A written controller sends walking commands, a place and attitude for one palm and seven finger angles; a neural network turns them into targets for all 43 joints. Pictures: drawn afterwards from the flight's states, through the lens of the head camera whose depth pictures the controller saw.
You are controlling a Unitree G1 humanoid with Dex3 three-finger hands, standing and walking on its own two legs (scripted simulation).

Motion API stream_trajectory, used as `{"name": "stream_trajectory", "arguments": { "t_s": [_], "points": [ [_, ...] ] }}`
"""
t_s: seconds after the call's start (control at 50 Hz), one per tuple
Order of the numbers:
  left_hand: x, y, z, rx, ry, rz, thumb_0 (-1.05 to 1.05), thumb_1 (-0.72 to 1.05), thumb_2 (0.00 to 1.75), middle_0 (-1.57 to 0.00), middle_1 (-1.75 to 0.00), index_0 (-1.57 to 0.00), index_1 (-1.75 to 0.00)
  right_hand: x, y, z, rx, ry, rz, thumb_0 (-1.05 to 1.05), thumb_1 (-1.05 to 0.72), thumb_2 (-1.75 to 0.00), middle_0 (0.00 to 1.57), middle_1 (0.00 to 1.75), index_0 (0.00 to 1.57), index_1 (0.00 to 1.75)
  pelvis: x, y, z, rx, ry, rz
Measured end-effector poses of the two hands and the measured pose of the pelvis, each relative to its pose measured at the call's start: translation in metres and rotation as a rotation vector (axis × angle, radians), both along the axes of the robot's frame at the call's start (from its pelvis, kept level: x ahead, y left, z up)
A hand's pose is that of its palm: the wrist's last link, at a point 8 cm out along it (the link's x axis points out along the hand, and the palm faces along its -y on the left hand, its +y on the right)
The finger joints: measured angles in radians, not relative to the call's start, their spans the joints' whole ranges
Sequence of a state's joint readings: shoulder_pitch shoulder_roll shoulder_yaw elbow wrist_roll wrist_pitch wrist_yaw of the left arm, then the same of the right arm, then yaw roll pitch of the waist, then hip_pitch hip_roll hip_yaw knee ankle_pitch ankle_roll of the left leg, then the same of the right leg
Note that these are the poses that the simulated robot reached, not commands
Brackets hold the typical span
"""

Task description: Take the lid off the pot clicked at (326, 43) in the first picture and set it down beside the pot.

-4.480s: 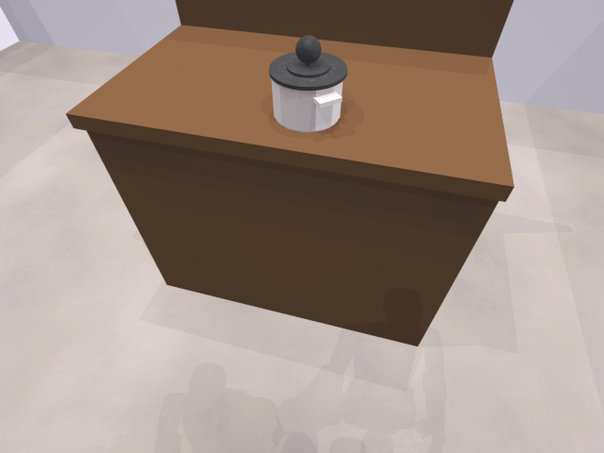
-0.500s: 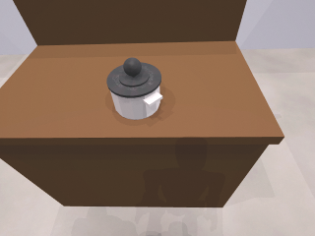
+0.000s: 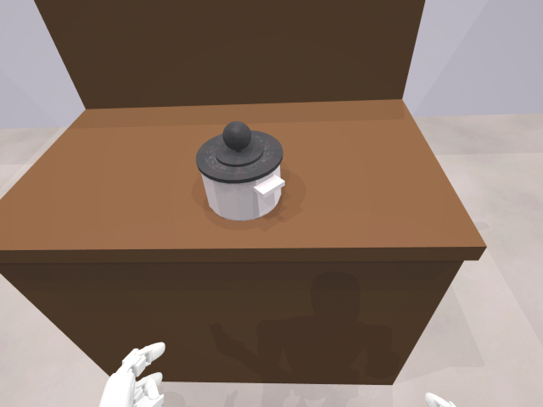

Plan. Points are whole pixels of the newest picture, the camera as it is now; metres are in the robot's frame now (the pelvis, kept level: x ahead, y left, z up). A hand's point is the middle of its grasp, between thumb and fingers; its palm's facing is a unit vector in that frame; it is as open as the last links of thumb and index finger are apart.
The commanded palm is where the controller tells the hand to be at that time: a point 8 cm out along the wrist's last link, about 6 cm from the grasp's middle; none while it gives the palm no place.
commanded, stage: lift the closed hand beside the body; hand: left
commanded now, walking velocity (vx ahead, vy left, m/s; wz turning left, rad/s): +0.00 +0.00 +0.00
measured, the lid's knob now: (237, 135) +0.54 +0.08 +0.16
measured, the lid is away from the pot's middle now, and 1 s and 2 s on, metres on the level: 0.00 0.00 0.00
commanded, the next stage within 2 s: raise the hand higher, near the body in 0.40 s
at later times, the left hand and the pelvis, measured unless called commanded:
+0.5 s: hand (84, 379) +0.16 +0.24 +0.05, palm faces +0.31 -0.88 -0.36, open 3.1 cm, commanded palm +0.10 +0.29 +0.09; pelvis +0.02 +0.02 +0.00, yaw +1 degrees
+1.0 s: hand (64, 338) +0.17 +0.24 +0.12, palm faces +0.34 -0.84 -0.42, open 3.1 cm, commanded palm +0.12 +0.28 +0.14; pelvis +0.02 +0.02 +0.00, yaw +1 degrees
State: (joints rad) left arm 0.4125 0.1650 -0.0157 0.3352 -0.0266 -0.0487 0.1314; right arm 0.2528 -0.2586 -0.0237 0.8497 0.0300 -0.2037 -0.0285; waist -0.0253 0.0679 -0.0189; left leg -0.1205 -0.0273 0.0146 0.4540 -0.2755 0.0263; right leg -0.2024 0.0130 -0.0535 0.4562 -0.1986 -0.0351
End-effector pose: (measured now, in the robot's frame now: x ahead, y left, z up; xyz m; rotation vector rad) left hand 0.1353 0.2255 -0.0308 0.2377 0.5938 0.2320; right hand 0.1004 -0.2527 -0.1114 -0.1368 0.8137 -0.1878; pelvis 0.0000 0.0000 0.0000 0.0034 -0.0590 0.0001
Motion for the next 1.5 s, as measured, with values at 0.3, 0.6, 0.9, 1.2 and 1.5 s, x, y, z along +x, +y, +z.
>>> {"name": "stream_trajectory", "arguments": {
  "t_s": [0.3,0.6,0.9,1.2,1.5],
  "points": [
    [-0.039,0.030,0.060,0.038,-0.203,0.073,0.01,0.90,0.89,-0.97,-1.14,-0.97,-1.14,0.140,0.049,0.090,-0.058,-0.412,0.246,0.01,-0.91,-0.89,0.20,0.30,0.20,0.30,0.006,0.004,0.000,-0.019,0.002,0.025],
    [-0.009,0.068,0.133,0.245,-0.382,0.035,0.02,0.90,0.89,-1.28,-1.48,-1.28,-1.48,0.099,0.086,0.032,0.066,-0.178,0.212,0.02,-0.90,-0.89,0.21,0.30,0.21,0.30,0.026,0.021,0.000,-0.019,0.001,0.016],
    [-0.003,0.061,0.162,0.281,-0.519,-0.011,0.02,0.90,0.89,-1.30,-1.50,-1.30,-1.50,0.107,0.060,0.046,0.001,-0.243,0.170,0.02,-0.91,-0.89,0.20,0.30,0.20,0.30,0.022,0.021,-0.001,-0.019,-0.001,0.011],
    [0.009,0.051,0.199,0.345,-0.683,-0.029,0.02,0.89,0.89,-1.30,-1.50,-1.31,-1.50,0.108,0.063,0.045,0.033,-0.254,0.211,0.02,-0.90,-0.89,0.20,0.30,0.21,0.30,0.017,0.006,-0.001,-0.017,-0.008,0.011],
    [0.030,0.035,0.235,0.849,-0.615,-0.199,0.01,0.86,0.91,-1.30,-1.47,-1.30,-1.47,0.103,0.039,0.031,0.011,-0.144,0.217,0.02,-0.91,-0.89,0.20,0.30,0.21,0.30,0.014,0.001,-0.003,-0.007,0.041,-0.008]
  ]
}}
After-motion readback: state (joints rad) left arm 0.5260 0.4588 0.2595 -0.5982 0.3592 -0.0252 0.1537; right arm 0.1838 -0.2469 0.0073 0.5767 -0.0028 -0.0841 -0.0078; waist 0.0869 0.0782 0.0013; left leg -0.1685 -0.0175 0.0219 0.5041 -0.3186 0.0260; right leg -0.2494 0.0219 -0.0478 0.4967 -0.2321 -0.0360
